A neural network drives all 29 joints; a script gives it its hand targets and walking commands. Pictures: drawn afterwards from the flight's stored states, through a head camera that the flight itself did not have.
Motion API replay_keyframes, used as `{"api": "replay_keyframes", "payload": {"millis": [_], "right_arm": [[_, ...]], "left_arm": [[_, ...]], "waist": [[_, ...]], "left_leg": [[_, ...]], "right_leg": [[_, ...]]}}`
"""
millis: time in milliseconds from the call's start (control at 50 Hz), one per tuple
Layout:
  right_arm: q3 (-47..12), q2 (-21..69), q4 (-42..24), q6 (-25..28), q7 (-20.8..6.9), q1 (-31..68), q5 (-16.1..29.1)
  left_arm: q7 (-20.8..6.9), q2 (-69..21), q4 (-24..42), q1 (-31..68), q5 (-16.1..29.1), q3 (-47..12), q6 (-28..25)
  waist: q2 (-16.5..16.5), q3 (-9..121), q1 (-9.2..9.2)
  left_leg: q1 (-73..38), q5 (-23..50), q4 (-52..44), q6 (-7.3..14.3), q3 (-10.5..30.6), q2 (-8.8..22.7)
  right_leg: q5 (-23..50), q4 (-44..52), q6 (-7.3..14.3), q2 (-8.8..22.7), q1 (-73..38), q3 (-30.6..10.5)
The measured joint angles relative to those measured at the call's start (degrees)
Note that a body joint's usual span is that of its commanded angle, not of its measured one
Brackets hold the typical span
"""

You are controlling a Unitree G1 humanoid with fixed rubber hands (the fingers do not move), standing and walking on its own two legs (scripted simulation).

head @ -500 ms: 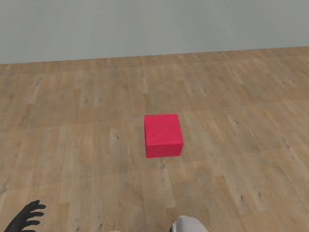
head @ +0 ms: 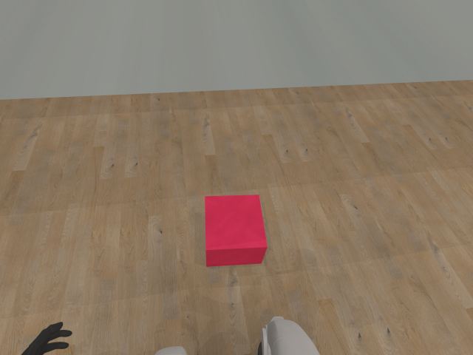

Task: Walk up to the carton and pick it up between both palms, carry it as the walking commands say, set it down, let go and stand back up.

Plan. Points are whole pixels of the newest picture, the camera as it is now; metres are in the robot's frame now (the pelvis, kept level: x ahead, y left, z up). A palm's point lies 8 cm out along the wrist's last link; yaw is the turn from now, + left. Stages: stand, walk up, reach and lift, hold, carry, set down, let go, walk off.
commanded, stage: walk up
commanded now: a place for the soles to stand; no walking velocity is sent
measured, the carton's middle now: (233, 230) +0.66 -0.06 -0.67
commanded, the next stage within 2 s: none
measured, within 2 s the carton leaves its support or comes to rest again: neither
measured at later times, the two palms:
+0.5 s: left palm (53, 335) +0.17 +0.30 -0.08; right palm (417, 308) +0.18 -0.35 -0.09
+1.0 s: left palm (64, 312) +0.20 +0.28 -0.07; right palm (471, 305) +0.18 -0.44 -0.06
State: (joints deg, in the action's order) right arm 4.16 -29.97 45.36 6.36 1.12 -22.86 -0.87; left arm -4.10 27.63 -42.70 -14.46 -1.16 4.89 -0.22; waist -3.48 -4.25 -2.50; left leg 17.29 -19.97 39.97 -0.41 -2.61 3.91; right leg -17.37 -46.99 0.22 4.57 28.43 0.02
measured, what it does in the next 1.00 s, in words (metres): walks ahead: right foot, then right foot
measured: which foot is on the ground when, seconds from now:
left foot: down 0.00-1.00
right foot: up 0.00-0.04, down 0.06-0.78, up 0.80-0.98, down 1.00-1.00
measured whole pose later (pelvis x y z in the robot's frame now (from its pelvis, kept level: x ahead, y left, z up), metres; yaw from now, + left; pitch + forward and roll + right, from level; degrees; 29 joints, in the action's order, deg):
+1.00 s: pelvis +0.11 -0.07 +0.01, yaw +4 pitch -2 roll +0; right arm 5.3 -30.4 53.8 4.3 0.3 -15.9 -2.1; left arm -5.6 29.0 -50.6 -9.3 -1.9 6.0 -0.2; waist -1.4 -3.7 -1.1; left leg 7.6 -21.6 31.1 -1.5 2.2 4.6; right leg -19.2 -35.6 0.4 2.9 21.0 1.4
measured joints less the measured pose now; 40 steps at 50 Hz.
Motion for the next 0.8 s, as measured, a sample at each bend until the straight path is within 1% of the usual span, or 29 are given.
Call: {"api": "replay_keyframes", "payload": {"millis": [40, 60, 80, 100, 140, 160, 200, 220, 240, 280, 300, 400, 560, 740, 760, 800], "right_arm": [[-0.45, -0.35, -0.35, -1.03, -0.14, 0.09, 0.01], [-0.7, -0.29, -0.47, -1.46, -0.1, 0.27, -0.02], [-0.91, -0.11, -0.28, -1.93, 0.05, 1.0, 0.14], [-1.12, 0.16, 0.06, -2.38, 0.31, 1.85, 0.39], [-1.46, 0.82, 1.03, -2.81, 0.63, 3.37, 0.68], [-1.61, 1.23, 1.65, -2.79, 0.64, 3.97, 0.69], [-1.76, 1.97, 2.99, -2.6, 0.41, 4.77, 0.49], [-1.77, 2.39, 3.64, -2.57, 0.28, 5.21, 0.23], [-1.87, 2.76, 4.17, -2.57, 0.17, 5.56, 0.05], [-2.32, 3.32, 5.41, -2.66, -0.19, 6.44, 0.04], [-2.61, 3.64, 6.08, -2.81, -0.34, 7.14, 0.19], [-3.41, 4.42, 8.55, -3.17, -0.61, 11.12, 0.86], [-3.78, 4.39, 12.28, -3.9, -0.75, 16.06, 1.02], [-4.32, 5.42, 16.3, -4.58, -1.16, 19.56, 0.75], [-3.97, 5.51, 15.87, -4.36, -1.31, 19.43, 0.49], [-2.58, 5.52, 13.97, -3.31, -1.39, 17.81, -0.13]], "left_arm": [[0.61, 0.14, -0.4, 0.93, 0.12, 0.05, -0.41], [1.04, 0.4, -0.54, 1.3, 0.01, 0.19, -0.74], [1.49, 0.16, -0.81, 1.85, -0.01, 0.16, -1.0], [1.8, -0.25, -1.05, 2.37, 0.09, -0.12, -1.22], [2.23, -1.0, -1.54, 3.16, 0.19, -0.91, -1.48], [2.36, -1.15, -1.84, 3.49, 0.21, -1.26, -1.49], [2.45, -1.09, -2.59, 4.18, 0.41, -1.87, -1.3], [2.52, -0.97, -3.04, 4.42, 0.57, -2.09, -1.17], [2.61, -1.02, -3.63, 4.68, 0.76, -2.31, -1.02], [2.81, -1.51, -5.11, 5.25, 0.92, -2.85, -1.05], [2.92, -1.72, -5.92, 5.54, 0.9, -3.12, -1.27], [3.42, -2.31, -9.34, 7.65, 1.15, -4.26, -1.94], [3.78, -2.61, -13.6, 11.68, 1.42, -4.81, -1.47], [3.59, -2.78, -18.67, 12.45, 1.14, -5.18, -1.11], [3.12, -2.73, -18.22, 11.87, 0.76, -4.67, -0.88], [1.9, -1.9, -16.41, 10.23, 0.0, -3.33, -0.04]], "waist": [[0.87, -0.05, -0.27], [1.01, -0.06, -0.09], [1.59, -0.38, 0.18], [2.17, -0.67, 0.4], [3.12, -0.74, 1.05], [3.34, -0.55, 1.4], [3.47, -0.05, 1.93], [3.22, 0.08, 2.18], [3.16, 0.27, 2.27], [3.8, 0.81, 2.31], [4.0, 1.03, 2.32], [3.6, 1.46, 2.2], [3.2, 1.3, 2.79], [2.47, 2.06, 3.36], [2.47, 2.24, 3.43], [1.92, 2.72, 3.47]], "left_leg": [[0.82, -2.3, 3.11, -0.41, 1.11, 1.03], [1.75, -3.8, 5.62, 0.08, 1.49, 1.32], [2.86, -5.22, 8.38, 0.97, 2.46, 1.26], [3.96, -7.59, 11.21, 1.62, 3.62, 0.54], [5.23, -11.07, 13.81, 2.33, 4.22, -0.79], [5.2, -11.24, 12.69, 2.53, 3.62, -1.16], [3.7, -7.56, 6.63, 2.95, 2.08, -1.95], [3.06, -3.75, 4.82, 2.31, 2.12, -2.53], [2.78, -2.23, 4.32, 1.21, 2.25, -2.77], [2.22, -2.21, 3.7, -0.4, 3.01, -2.55], [1.78, -2.37, 3.11, -0.8, 3.38, -2.45], [-0.43, -1.02, -1.03, -1.04, 4.24, -3.14], [-2.87, 0.79, -5.02, -0.8, 5.25, -3.33], [-6.13, 3.76, -11.02, -0.63, 5.79, -3.53], [-6.3, 3.78, -11.31, -0.35, 5.75, -3.44], [-6.69, 2.89, -11.44, 0.55, 5.66, -3.5]], "right_leg": [[1.1, 6.17, 0.63, -0.97, -3.36, 0.83], [2.95, 7.56, 0.58, -1.41, -4.05, 0.66], [3.43, 5.71, -0.19, -1.81, -3.22, 0.81], [2.83, 4.07, -0.67, -1.95, -2.71, 1.04], [1.46, 3.0, -0.73, -1.87, -2.72, 1.37], [1.01, 2.95, -0.69, -1.67, -2.87, 1.45], [0.31, 2.68, -0.87, -1.09, -3.05, 1.63], [-0.1, 2.3, -1.04, -0.72, -3.07, 1.45], [-0.44, 2.26, -1.14, -0.5, -3.28, 1.43], [-0.48, 3.61, -1.21, -0.75, -4.47, 2.02], [-0.29, 4.54, -1.33, -0.85, -5.18, 2.37], [0.3, 7.87, -1.38, -0.11, -7.61, 3.37], [2.31, 13.03, -1.88, 0.11, -11.19, 4.69], [5.36, 19.72, -2.3, 0.2, -15.17, 5.51], [3.67, 19.09, -1.76, -0.01, -14.96, 5.35], [-4.6, 13.04, -0.31, -0.87, -12.7, 3.57]]}}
